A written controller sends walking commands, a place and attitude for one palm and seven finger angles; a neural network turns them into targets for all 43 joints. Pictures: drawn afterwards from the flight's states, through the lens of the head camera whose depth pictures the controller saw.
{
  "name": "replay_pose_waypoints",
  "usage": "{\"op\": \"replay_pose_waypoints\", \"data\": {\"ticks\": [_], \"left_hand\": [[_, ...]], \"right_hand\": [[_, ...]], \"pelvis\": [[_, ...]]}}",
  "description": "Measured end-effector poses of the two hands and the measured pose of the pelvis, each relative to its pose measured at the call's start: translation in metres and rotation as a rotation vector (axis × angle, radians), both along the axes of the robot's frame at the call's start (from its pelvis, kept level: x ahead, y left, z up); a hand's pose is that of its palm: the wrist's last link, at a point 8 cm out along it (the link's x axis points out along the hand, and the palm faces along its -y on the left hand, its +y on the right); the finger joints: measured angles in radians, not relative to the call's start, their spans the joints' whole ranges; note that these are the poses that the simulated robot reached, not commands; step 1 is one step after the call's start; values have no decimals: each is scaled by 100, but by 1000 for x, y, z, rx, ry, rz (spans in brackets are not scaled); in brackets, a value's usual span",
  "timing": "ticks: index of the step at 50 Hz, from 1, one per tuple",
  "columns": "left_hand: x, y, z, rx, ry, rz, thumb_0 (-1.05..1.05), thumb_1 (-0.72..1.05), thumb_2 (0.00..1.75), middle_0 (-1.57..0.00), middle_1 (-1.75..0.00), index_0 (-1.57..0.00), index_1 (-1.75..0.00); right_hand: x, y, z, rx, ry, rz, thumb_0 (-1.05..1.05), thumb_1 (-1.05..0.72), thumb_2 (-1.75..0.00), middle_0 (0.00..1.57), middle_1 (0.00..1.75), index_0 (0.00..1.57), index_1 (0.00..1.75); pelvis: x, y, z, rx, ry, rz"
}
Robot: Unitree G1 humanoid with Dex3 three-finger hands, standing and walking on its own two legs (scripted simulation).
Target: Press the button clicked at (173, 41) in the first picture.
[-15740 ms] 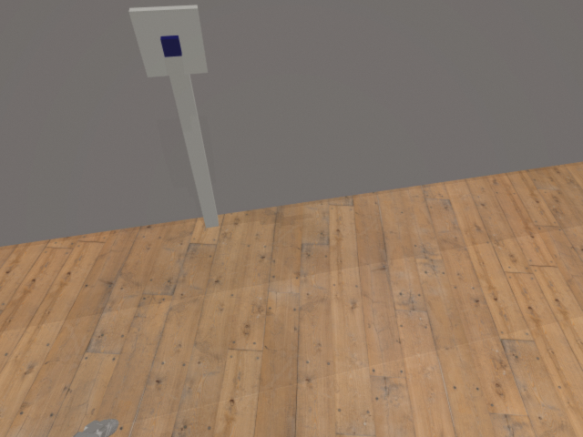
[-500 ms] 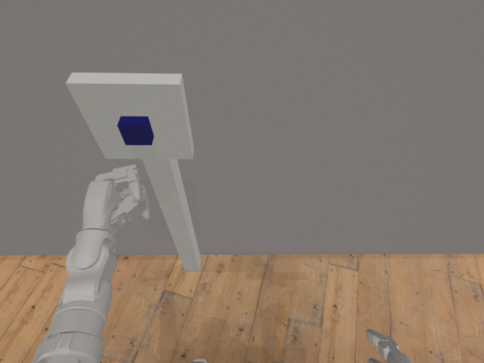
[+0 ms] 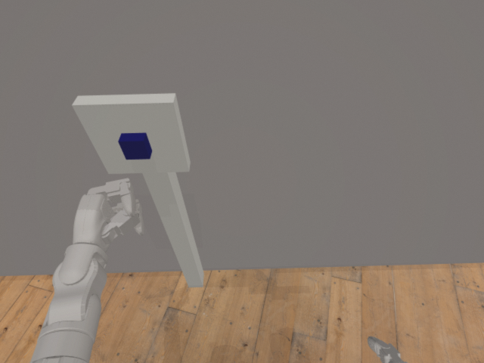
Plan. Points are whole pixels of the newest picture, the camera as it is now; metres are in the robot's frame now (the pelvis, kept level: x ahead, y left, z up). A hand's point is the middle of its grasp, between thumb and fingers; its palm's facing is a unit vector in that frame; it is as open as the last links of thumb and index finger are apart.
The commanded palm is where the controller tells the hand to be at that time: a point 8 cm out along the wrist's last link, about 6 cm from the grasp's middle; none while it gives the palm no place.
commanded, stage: draw the hand back to the body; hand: left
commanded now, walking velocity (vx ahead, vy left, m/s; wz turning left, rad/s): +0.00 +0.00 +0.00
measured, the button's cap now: (136, 145) +0.50 +0.22 +0.09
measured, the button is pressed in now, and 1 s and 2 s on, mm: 0 0 0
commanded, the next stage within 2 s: step back with the hand held close in 1.24 s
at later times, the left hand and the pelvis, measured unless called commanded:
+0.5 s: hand (78, 258) +0.23 +0.22 +0.13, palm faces +0.26 -0.93 -0.27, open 3.1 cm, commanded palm +0.20 +0.26 +0.16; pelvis +0.01 +0.00 +0.03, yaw +1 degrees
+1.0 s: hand out of the picture +0.19 +0.25 +0.20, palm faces +0.40 -0.82 -0.40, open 3.1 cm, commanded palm +0.14 +0.29 +0.21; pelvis +0.02 +0.01 +0.04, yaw +1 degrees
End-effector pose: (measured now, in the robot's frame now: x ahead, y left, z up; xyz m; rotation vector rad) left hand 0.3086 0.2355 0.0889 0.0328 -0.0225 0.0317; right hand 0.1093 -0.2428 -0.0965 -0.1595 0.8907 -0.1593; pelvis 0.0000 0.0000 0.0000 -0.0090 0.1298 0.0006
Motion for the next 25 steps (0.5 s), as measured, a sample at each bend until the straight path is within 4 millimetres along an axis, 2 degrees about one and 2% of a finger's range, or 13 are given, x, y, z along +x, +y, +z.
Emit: {"op": "replay_pose_waypoints", "data": {"ticks": [5,14,19,25], "left_hand": [[-25,12,6,-2,16,45,1,90,90,-130,-150,-130,-150],[-62,14,36,15,-48,17,1,90,90,-130,-150,-130,-150],[-84,19,49,167,-11,134,1,90,90,-130,-150,-130,-150],[-109,27,58,238,16,241,1,90,90,-130,-150,-130,-150]], "right_hand": [[11,-3,11,-13,-47,11,2,-91,-90,20,29,20,30],[57,5,36,-18,-215,75,2,-91,-90,20,29,20,30],[78,16,52,-21,-267,99,2,-91,-90,20,29,20,30],[89,29,60,-24,-261,146,1,-91,-90,20,29,20,30]], "pelvis": [[0,-3,5,1,-30,5],[1,-3,11,0,-78,22],[2,-3,20,3,-120,19],[5,0,28,4,-163,23]]}}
